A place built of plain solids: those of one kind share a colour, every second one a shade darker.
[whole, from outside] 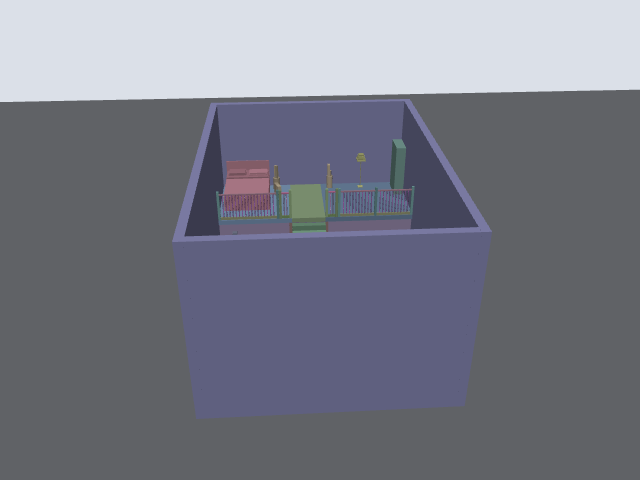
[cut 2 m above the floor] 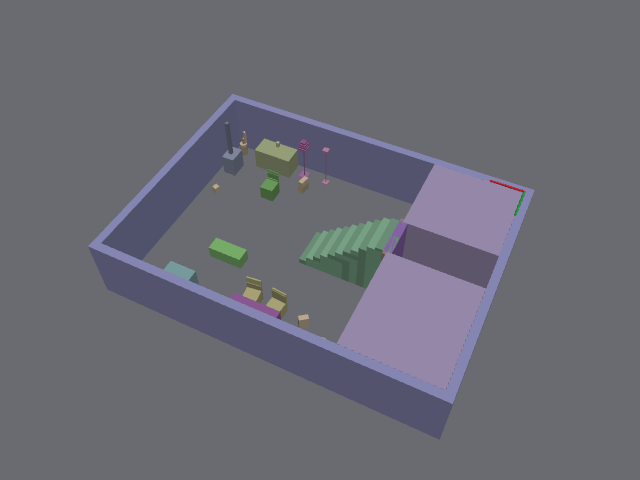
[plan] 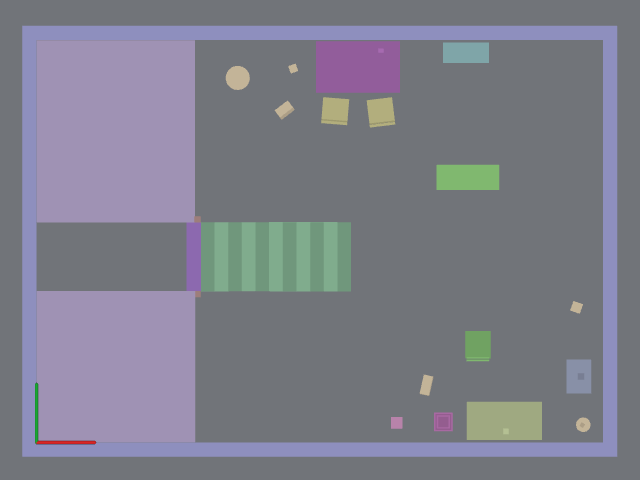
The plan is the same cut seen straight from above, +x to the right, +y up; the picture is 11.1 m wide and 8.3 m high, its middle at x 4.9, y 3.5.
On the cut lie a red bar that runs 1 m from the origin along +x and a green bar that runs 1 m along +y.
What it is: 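A dwelling of one tall room, 9.8 x 7.0 m inside and 5.5 m high, with a sleeping gallery 2.29 m up across one short end and a free-standing straight stair of 12 risers to it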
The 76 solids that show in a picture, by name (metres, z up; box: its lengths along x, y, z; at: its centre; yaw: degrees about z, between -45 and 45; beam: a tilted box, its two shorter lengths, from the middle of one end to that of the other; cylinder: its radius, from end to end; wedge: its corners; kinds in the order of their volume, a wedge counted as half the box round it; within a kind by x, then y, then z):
{
 "wall_1": {"box": [0.25, 7.46, 5.65], "at": [-0.12, 3.48, 2.78]},
 "wall_2": {"box": [10.29, 0.25, 5.65], "at": [4.9, -0.12, 2.78]},
 "wall_3": {"box": [10.29, 0.25, 5.65], "at": [4.9, 7.08, 2.78]},
 "wall_4": {"box": [0.25, 7.46, 5.65], "at": [9.92, 3.48, 2.78]},
 "plinth_1": {"box": [2.74, 2.62, 2.17], "at": [1.37, 1.31, 1.04]},
 "plinth_2": {"box": [2.74, 3.16, 2.17], "at": [1.37, 5.38, 1.04]},
 "step_1": {"box": [0.48, 1.2, 2.15], "at": [2.84, 3.21, 1.03]},
 "step_2": {"box": [0.71, 1.2, 1.96], "at": [2.96, 3.21, 0.93]},
 "step_3": {"box": [0.71, 1.2, 1.77], "at": [3.2, 3.21, 0.83]},
 "step_4": {"box": [0.71, 1.2, 1.58], "at": [3.43, 3.21, 0.74]},
 "step_5": {"box": [0.71, 1.2, 1.39], "at": [3.67, 3.21, 0.64]},
 "step_6": {"box": [0.71, 1.2, 1.2], "at": [3.9, 3.21, 0.55]},
 "step_7": {"box": [0.71, 1.2, 1.0], "at": [4.14, 3.21, 0.45]},
 "step_8": {"box": [0.71, 1.2, 0.81], "at": [4.38, 3.21, 0.36]},
 "step_9": {"box": [0.71, 1.2, 0.62], "at": [4.61, 3.21, 0.26]},
 "step_10": {"box": [0.71, 1.2, 0.43], "at": [4.85, 3.21, 0.17]},
 "step_11": {"box": [0.71, 1.2, 0.24], "at": [5.08, 3.21, 0.07]},
 "bedstead_gallery_bed_1": {"box": [0.05, 1.65, 1.13], "at": [0.01, 1.0, 2.8]},
 "bedstead_gallery_bed_2": {"box": [0.4, 0.62, 0.83], "at": [0.3, 0.61, 2.66]},
 "bedstead_gallery_bed_3": {"box": [0.38, 0.65, 0.83], "at": [0.34, 1.4, 2.66]},
 "bedstead_gallery_bed_4": {"box": [0.65, 1.6, 0.73], "at": [0.35, 1.0, 2.61]},
 "bedstead_gallery_bed_5": {"box": [1.43, 1.6, 0.68], "at": [1.39, 1.0, 2.58]},
 "bedstead_gallery_bed_6": {"box": [1.04, 1.65, 0.63], "at": [1.6, 1.0, 2.56]},
 "upper_floor_1": {"box": [2.97, 2.74, 0.18], "at": [1.36, 1.25, 2.2]},
 "upper_floor_2": {"box": [2.97, 3.28, 0.18], "at": [1.36, 5.44, 2.2]},
 "slotfit_loft_table_1": {"box": [1.46, 0.89, 0.79], "at": [5.56, 6.49, 0.34]},
 "slotfit_wall_table_1": {"box": [1.3, 0.66, 0.81], "at": [8.09, 0.37, 0.35]},
 "head_base_1": {"box": [0.25, 1.2, 2.24], "at": [2.72, 3.21, 1.07]},
 "slotfit_gallery_storage_1": {"box": [0.93, 0.36, 1.94], "at": [0.68, 6.74, 3.21]},
 "upper_floor_head_1": {"box": [2.84, 1.2, 0.18], "at": [1.42, 3.21, 2.2]},
 "slotfit_storage_1": {"box": [0.8, 0.36, 1.94], "at": [7.42, 6.74, 0.92]},
 "slotfit_known_1": {"box": [1.09, 0.44, 0.47], "at": [7.46, 4.58, 0.18]},
 "slotfit_known_2": {"box": [0.4, 0.025, 0.8], "at": [7.63, 1.44, 0.35]},
 "slotfit_known_3": {"box": [0.45, 0.47, 0.53], "at": [7.63, 1.69, 0.21]},
 "clutter_clhall_1": {"cylinder": 0.13, "from": [0.29, 2.08, 2.24], "to": [0.29, 2.08, 2.75]},
 "clutter_clhall_2": {"cylinder": 0.12, "from": [0.3, 4.15, 2.24], "to": [0.3, 4.15, 2.78]},
 "clutter_clhall_3": {"box": [0.15, 0.1, 1.02], "at": [0.32, 4.11, 2.75], "yaw": -0.1},
 "clutter_clhall_4": {"cylinder": 0.21, "from": [3.48, 6.3, -0.05], "to": [3.48, 6.3, 0.45]},
 "clutter_clhall_5": {"box": [0.29, 0.16, 0.51], "at": [4.27, 5.77, 0.2], "yaw": 37.3},
 "clutter_clhall_6": {"box": [0.29, 0.17, 0.3], "at": [4.3, 5.73, 0.1], "yaw": 37.3},
 "clutter_clhall_7": {"box": [0.14, 0.14, 0.26], "at": [4.44, 6.47, 0.08], "yaw": 19.6},
 "clutter_clhall_8": {"box": [0.18, 0.35, 0.31], "at": [6.74, 0.99, 0.1], "yaw": -12.4},
 "clutter_clhall_9": {"box": [0.16, 0.34, 0.52], "at": [6.74, 0.99, 0.21], "yaw": -12.4},
 "clutter_clhall_10": {"box": [0.18, 0.18, 0.27], "at": [9.34, 2.34, 0.09], "yaw": -19.4},
 "clutter_clhall_11": {"cylinder": 0.13, "from": [9.45, 0.3, -0.05], "to": [9.45, 0.3, 0.47]},
 "clutter_clhall_12": {"cylinder": 0.13, "from": [9.45, 0.3, -0.05], "to": [9.45, 0.3, 0.37]},
 "slotfit_loft_chair_1": {"box": [0.45, 0.05, 0.9], "at": [5.15, 5.53, 0.4], "yaw": -4.5},
 "slotfit_loft_chair_2": {"box": [0.45, 0.05, 0.85], "at": [5.15, 5.55, 0.37], "yaw": -4.5},
 "slotfit_loft_chair_3": {"box": [0.45, 0.4, 0.51], "at": [5.16, 5.75, 0.21], "yaw": -4.5},
 "slotfit_loft_chair_4": {"box": [0.45, 0.43, 0.51], "at": [5.95, 5.73, 0.21], "yaw": 6.9},
 "slotfit_loft_chair_5": {"box": [0.45, 0.05, 0.93], "at": [5.98, 5.49, 0.41], "yaw": 6.9},
 "slotfit_loft_chair_6": {"box": [0.45, 0.025, 0.72], "at": [5.98, 5.53, 0.31], "yaw": 6.9},
 "stove_1": {"box": [0.43, 0.59, 0.76], "at": [9.38, 1.14, 0.33]},
 "stove_2": {"box": [0.11, 0.11, 4.76], "at": [9.41, 1.14, 3.07]},
 "gal_guard_newel_1": {"box": [0.09, 0.09, 1.15], "at": [2.79, 0.04, 2.82]},
 "gal_guard_newel_2": {"box": [0.09, 0.09, 1.15], "at": [2.79, 2.12, 2.82]},
 "gal_guard_newel_3": {"box": [0.09, 0.09, 1.15], "at": [2.79, 4.3, 2.82]},
 "gal_guard_newel_4": {"box": [0.09, 0.09, 1.15], "at": [2.79, 5.61, 2.82]},
 "gal_guard_newel_5": {"box": [0.09, 0.09, 1.15], "at": [2.79, 6.91, 2.82]},
 "guard_newel_1": {"box": [0.09, 0.09, 1.15], "at": [2.79, 2.21, 2.82]},
 "guard_newel_2": {"box": [0.09, 0.09, 1.15], "at": [2.79, 2.56, 2.82]},
 "guard_newel_3": {"box": [0.09, 0.09, 1.15], "at": [2.79, 3.86, 2.82]},
 "guard_newel_4": {"box": [0.09, 0.09, 1.15], "at": [2.79, 4.21, 2.82]},
 "post_1": {"box": [0.12, 0.11, 2.17], "at": [2.78, 3.86, 1.04]},
 "gal_guard_board_1": {"box": [0.04, 2.08, 0.15], "at": [2.79, 1.08, 2.32]},
 "gal_guard_board_2": {"box": [0.04, 1.31, 0.15], "at": [2.79, 4.95, 2.32]},
 "gal_guard_board_3": {"box": [0.04, 1.31, 0.15], "at": [2.79, 6.26, 2.32]},
 "slotfit_hallpiece_corner_1": {"box": [0.31, 0.31, 0.07], "at": [7.03, 0.35, -0.01]},
 "slotfit_hallpiece_corner_2": {"box": [0.33, 0.33, 0.07], "at": [7.03, 0.35, 1.28]},
 "slotfit_hallpiece_corner_3": {"box": [0.28, 0.28, 0.07], "at": [7.03, 0.35, 1.34]},
 "slotfit_hallpiece_corner_4": {"box": [0.23, 0.23, 0.07], "at": [7.03, 0.35, 1.41]},
 "slotfit_hallpiece_corner_5": {"box": [0.18, 0.18, 0.07], "at": [7.03, 0.35, 1.48]},
 "gal_guard_rail_1": {"box": [0.06, 2.08, 0.044], "at": [2.79, 1.08, 3.27]},
 "gal_guard_rail_2": {"box": [0.06, 1.31, 0.044], "at": [2.79, 4.95, 3.27]},
 "gal_guard_rail_3": {"box": [0.06, 1.31, 0.044], "at": [2.79, 6.26, 3.27]},
 "slotfit_corner_1": {"box": [0.19, 0.19, 0.1], "at": [6.23, 0.34, 1.42]}
}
